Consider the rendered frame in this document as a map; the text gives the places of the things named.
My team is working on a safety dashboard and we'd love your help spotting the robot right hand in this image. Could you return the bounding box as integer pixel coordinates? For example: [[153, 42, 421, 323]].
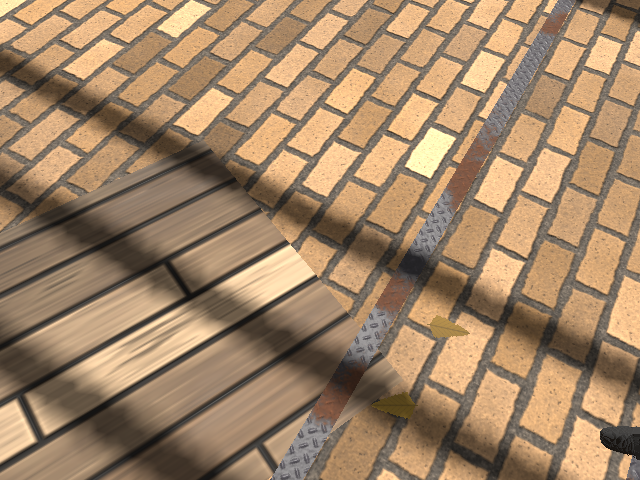
[[600, 426, 640, 460]]

